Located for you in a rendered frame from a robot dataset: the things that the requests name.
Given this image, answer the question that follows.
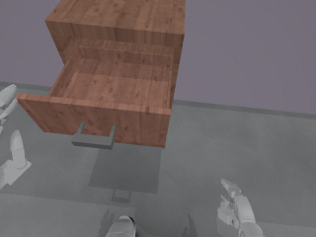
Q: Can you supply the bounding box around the left robot thigh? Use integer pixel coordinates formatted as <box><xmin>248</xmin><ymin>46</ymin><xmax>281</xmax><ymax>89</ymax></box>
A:
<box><xmin>106</xmin><ymin>219</ymin><xmax>136</xmax><ymax>237</ymax></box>

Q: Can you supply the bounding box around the drawer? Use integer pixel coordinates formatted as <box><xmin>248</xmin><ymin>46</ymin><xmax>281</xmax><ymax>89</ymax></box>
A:
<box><xmin>15</xmin><ymin>45</ymin><xmax>174</xmax><ymax>145</ymax></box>

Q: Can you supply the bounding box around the cabinet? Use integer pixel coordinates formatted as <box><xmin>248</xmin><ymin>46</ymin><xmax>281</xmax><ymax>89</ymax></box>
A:
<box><xmin>44</xmin><ymin>0</ymin><xmax>186</xmax><ymax>148</ymax></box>

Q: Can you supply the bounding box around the handle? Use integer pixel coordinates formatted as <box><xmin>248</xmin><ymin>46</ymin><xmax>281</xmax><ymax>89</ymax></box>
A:
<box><xmin>71</xmin><ymin>121</ymin><xmax>117</xmax><ymax>150</ymax></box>

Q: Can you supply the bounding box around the right robot hand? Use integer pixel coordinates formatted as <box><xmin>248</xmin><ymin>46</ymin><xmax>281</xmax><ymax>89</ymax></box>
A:
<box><xmin>217</xmin><ymin>178</ymin><xmax>256</xmax><ymax>231</ymax></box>

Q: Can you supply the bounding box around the robot left shin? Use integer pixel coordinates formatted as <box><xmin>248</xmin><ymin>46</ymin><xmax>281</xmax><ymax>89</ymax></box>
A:
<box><xmin>119</xmin><ymin>215</ymin><xmax>132</xmax><ymax>222</ymax></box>

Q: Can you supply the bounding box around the right robot forearm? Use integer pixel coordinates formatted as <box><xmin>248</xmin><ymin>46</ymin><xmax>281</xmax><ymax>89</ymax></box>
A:
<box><xmin>237</xmin><ymin>221</ymin><xmax>266</xmax><ymax>237</ymax></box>

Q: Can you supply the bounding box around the left robot hand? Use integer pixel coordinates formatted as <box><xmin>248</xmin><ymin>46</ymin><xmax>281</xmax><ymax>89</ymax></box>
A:
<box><xmin>0</xmin><ymin>84</ymin><xmax>32</xmax><ymax>190</ymax></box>

